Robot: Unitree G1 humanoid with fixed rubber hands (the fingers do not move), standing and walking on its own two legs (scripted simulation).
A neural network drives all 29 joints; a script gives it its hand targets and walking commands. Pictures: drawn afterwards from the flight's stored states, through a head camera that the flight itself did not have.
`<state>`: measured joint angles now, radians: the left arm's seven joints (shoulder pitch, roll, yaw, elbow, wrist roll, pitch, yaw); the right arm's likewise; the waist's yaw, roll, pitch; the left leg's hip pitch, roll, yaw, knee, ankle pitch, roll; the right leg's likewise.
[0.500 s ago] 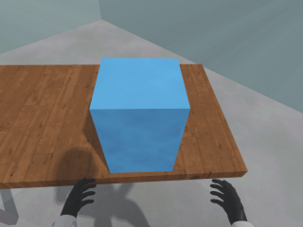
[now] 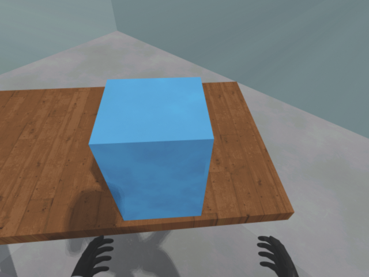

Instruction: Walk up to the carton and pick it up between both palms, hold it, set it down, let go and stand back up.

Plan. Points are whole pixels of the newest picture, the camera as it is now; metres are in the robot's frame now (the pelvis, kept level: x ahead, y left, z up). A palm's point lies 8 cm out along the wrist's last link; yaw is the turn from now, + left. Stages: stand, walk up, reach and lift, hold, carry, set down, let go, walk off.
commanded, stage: let go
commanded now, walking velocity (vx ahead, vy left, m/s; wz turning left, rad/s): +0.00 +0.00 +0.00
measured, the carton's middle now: (159, 154) +0.38 +0.08 +0.06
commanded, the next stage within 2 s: stand in 0.54 s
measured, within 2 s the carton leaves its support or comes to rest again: neither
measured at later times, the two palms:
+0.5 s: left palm (88, 269) +0.16 +0.23 -0.08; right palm out of the picture +0.16 -0.21 -0.08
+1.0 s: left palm out of the picture +0.00 +0.26 -0.14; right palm out of the picture +0.04 -0.23 -0.14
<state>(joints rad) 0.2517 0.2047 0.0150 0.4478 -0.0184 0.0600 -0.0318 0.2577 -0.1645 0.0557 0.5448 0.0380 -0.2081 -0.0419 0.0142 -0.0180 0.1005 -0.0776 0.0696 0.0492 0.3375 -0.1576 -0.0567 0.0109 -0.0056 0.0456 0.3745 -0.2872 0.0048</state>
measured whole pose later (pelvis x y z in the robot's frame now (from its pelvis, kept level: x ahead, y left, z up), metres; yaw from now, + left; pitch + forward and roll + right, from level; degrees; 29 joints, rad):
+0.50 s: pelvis +0.00 +0.01 +0.00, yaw +0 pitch -5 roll +0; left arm 0.18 0.18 0.04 0.54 0.03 0.11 -0.03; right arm 0.16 -0.18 0.03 0.74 0.01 -0.24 -0.02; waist -0.01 -0.02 0.10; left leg -0.11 0.07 0.05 0.37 -0.17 -0.05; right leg -0.01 -0.01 0.05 0.37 -0.28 0.01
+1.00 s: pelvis -0.03 +0.01 -0.02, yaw +3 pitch -2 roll -1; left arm 0.35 0.21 0.05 0.81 0.03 0.01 0.02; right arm 0.28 -0.20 -0.06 0.89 -0.04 0.03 0.02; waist 0.01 0.00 0.01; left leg -0.34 0.06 -0.02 0.62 -0.24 -0.04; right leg -0.20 -0.01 -0.01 0.60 -0.37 0.02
